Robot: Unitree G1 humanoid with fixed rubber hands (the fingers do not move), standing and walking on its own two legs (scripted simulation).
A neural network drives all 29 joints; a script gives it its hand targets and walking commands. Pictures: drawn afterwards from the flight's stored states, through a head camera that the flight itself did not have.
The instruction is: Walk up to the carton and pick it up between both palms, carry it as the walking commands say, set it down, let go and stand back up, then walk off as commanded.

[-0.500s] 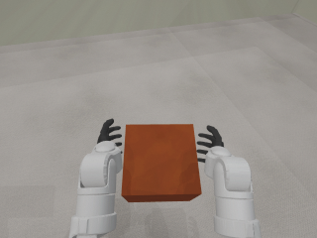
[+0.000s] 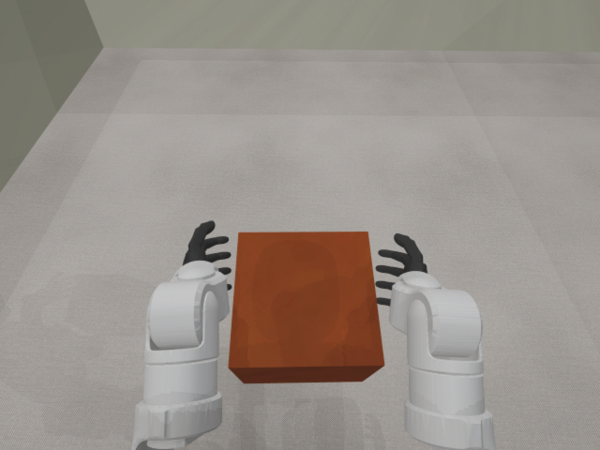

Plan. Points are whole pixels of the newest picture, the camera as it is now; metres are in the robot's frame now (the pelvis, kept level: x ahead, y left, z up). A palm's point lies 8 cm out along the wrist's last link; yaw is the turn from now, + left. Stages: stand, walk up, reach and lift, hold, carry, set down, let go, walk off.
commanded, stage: carry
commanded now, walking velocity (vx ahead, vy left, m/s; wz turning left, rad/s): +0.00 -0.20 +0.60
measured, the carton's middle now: (303, 310) +0.33 -0.02 -0.03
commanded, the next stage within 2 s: none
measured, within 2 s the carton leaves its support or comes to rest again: neither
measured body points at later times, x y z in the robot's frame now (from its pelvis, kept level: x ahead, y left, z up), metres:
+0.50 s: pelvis -0.06 -0.14 +0.00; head -0.02 -0.14 +0.45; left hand +0.22 +0.08 +0.07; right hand +0.28 -0.18 +0.06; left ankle -0.08 -0.04 -0.69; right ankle +0.01 -0.22 -0.73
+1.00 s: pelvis -0.08 -0.30 +0.00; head -0.05 -0.31 +0.45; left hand +0.16 -0.06 +0.07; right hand +0.26 -0.30 +0.06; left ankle -0.13 -0.18 -0.68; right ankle +0.00 -0.39 -0.73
